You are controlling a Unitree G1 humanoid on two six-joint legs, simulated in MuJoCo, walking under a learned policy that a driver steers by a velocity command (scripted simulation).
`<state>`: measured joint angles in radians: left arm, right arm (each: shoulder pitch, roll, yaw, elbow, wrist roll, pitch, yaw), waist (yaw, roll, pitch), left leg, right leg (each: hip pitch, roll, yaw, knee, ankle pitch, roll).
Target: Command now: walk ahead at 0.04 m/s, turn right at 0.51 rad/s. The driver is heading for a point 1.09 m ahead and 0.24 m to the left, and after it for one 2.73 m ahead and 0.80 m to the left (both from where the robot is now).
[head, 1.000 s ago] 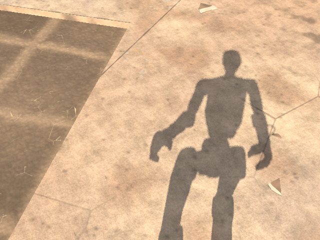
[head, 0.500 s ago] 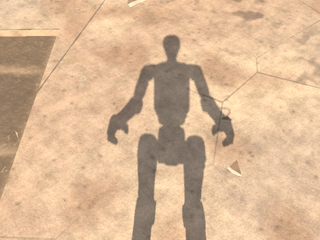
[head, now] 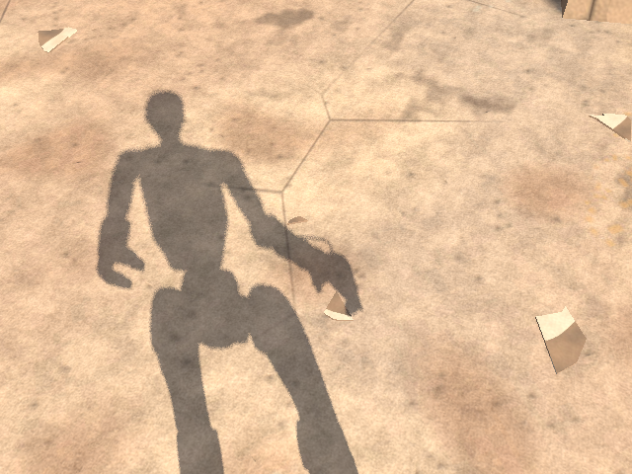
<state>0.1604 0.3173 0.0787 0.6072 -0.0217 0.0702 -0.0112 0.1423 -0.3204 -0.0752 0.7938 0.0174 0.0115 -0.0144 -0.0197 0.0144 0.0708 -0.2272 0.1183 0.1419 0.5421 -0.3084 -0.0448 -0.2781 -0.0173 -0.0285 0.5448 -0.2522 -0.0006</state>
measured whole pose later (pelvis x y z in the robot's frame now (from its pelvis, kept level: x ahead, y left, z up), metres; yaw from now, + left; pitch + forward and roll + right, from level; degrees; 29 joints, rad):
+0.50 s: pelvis +0.13 +0.00 +0.01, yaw -5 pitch +2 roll -1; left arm 0.38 0.31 0.06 0.76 -0.02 -0.04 0.00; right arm 0.10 -0.30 -0.05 0.77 0.02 -0.09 0.05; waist 0.06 0.02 -0.01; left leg -0.46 0.04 0.01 0.53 -0.12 0.01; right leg 0.01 0.02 0.05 0.29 -0.34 -0.02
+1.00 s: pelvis +0.39 +0.00 +0.00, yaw -5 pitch +3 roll +1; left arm 0.05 0.25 0.03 0.65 -0.02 -0.09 -0.05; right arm 0.40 -0.29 -0.04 0.87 0.02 -0.06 0.00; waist -0.09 -0.04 0.03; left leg 0.10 -0.04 0.03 0.21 -0.35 0.03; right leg -0.60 -0.05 0.00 0.52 0.03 -0.03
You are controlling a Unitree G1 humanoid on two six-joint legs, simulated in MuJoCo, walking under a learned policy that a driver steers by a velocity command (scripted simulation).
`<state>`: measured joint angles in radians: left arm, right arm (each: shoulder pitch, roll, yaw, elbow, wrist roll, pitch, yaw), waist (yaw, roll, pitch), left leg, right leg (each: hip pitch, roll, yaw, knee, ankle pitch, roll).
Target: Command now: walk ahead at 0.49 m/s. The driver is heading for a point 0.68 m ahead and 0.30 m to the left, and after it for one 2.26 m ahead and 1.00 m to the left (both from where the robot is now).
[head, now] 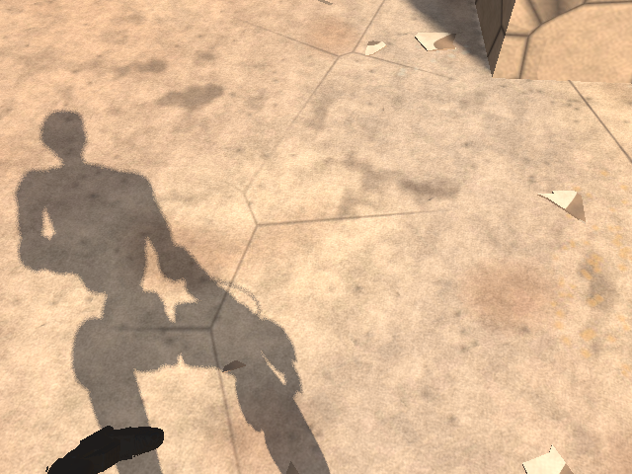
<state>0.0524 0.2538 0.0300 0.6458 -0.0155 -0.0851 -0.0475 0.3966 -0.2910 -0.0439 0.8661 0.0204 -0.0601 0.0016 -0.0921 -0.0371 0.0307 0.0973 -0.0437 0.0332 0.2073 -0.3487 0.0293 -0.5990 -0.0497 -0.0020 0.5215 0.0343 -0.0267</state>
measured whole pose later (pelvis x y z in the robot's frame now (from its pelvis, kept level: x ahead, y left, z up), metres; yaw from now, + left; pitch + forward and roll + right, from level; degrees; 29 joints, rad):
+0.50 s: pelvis +0.28 -0.01 +0.00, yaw +12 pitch +1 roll -3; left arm 0.30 0.28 0.07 0.84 0.00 -0.08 0.00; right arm 0.13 -0.27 -0.04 0.72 0.02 -0.03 0.04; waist 0.07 0.04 0.04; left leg -0.65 0.10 0.00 0.67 0.01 0.02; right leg 0.08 0.03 -0.24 0.21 -0.31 -0.01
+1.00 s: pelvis +0.56 +0.10 +0.01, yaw +29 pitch +2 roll +0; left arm 0.02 0.28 0.04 0.69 0.00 -0.10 -0.02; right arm 0.35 -0.30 -0.07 0.71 0.02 -0.04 -0.01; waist -0.08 -0.04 0.03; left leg -0.11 -0.11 -0.17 0.40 -0.31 0.08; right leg -0.58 -0.03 0.10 0.53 0.03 0.06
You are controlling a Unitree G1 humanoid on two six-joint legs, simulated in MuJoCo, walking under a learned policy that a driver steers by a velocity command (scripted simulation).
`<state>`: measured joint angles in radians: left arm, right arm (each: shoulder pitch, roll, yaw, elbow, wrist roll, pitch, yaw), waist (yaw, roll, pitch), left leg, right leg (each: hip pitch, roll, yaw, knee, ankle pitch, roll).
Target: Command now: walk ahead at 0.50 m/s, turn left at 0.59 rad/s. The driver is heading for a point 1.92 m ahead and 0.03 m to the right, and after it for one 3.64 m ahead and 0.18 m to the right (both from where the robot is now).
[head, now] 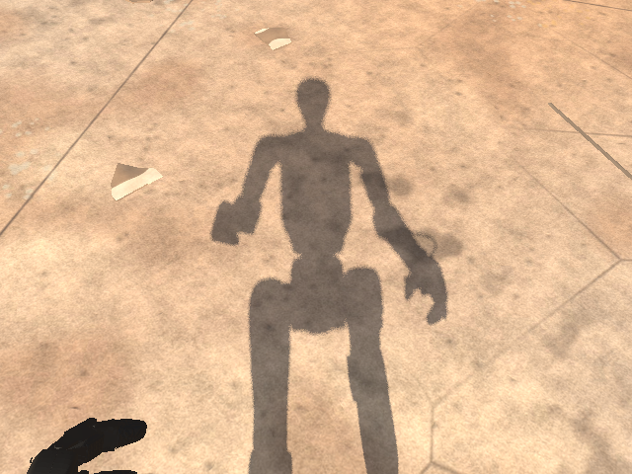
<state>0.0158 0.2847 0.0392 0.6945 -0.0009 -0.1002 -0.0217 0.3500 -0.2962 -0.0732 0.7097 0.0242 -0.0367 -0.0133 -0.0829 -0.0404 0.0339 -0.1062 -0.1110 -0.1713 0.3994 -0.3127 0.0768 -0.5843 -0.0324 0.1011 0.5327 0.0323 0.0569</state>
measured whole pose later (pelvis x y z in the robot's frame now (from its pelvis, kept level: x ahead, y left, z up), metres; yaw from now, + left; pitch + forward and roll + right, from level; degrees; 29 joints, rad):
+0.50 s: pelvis +0.27 +0.00 +0.00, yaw +16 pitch +2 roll -2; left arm 0.35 0.30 0.07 0.87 -0.02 -0.08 -0.01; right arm 0.09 -0.28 -0.05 0.60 0.02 -0.03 0.03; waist 0.11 0.04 0.04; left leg -0.62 0.08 -0.03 0.65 -0.06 0.02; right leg 0.04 0.00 -0.16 0.24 -0.31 0.01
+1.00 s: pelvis +0.52 +0.10 +0.00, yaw +17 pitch +2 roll +2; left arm 0.06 0.28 0.03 0.78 -0.01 -0.07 -0.04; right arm 0.37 -0.29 -0.06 0.80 0.01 -0.07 0.00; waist -0.07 -0.05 0.02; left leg 0.01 -0.06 0.03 0.23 -0.27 0.04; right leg -0.62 -0.09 0.02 0.58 0.06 0.01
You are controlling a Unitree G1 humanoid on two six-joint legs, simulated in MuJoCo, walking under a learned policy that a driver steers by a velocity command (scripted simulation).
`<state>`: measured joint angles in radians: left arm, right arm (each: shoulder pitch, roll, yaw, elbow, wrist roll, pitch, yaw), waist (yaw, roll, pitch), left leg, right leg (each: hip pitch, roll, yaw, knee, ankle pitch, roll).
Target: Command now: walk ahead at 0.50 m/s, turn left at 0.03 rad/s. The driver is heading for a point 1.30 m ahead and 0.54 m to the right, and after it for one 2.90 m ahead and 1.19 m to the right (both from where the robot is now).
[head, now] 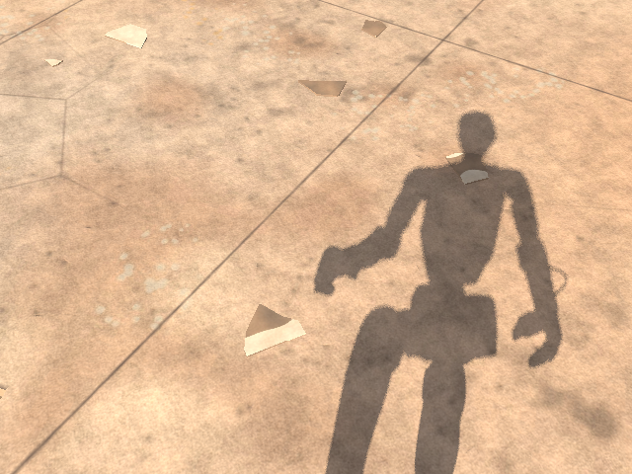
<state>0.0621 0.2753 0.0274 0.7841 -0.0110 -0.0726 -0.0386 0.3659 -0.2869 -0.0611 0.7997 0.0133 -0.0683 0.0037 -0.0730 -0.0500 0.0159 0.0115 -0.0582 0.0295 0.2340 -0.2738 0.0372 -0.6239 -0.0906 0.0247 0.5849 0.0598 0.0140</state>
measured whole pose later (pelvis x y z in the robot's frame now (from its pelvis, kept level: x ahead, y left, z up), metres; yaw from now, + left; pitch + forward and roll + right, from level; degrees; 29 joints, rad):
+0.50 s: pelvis +0.27 -0.04 +0.00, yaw +0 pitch +1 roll -2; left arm 0.33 0.27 0.04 0.91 -0.01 -0.07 0.00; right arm 0.09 -0.27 -0.05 0.75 0.00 -0.07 0.01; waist 0.08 0.04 0.03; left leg -0.62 0.09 -0.04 0.58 0.08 -0.01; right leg -0.02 0.06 -0.04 0.24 -0.24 -0.04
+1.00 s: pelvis +0.39 -0.03 -0.01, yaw -16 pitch +0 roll +3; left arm 0.20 0.30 0.08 0.75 -0.01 0.07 0.00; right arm 0.08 -0.29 -0.07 0.83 0.01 0.01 -0.03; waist 0.01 0.00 0.05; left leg -0.31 0.09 0.22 0.47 -0.16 -0.01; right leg -0.35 -0.06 -0.05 0.66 -0.28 -0.01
